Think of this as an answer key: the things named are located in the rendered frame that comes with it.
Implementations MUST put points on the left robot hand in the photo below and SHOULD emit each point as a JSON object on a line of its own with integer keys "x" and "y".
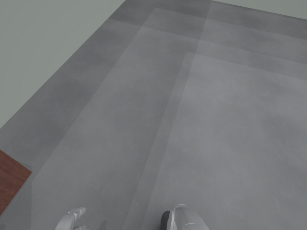
{"x": 67, "y": 221}

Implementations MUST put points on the right robot thigh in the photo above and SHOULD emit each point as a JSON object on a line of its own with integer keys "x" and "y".
{"x": 183, "y": 218}

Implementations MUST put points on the cupboard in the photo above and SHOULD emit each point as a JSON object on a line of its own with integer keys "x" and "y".
{"x": 12, "y": 176}

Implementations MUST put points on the robot right foot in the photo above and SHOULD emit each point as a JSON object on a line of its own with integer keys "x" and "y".
{"x": 164, "y": 220}

